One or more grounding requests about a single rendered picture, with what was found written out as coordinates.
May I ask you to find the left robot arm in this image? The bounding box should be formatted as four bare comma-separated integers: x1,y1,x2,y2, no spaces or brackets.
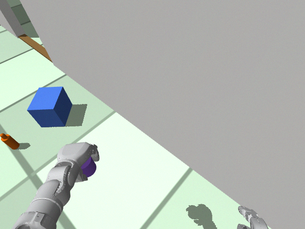
12,159,80,229

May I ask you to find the left robot hand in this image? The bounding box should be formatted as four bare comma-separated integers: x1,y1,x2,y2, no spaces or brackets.
57,142,100,183

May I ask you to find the right robot hand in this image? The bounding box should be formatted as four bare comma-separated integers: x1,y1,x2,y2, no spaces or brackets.
237,206,269,229

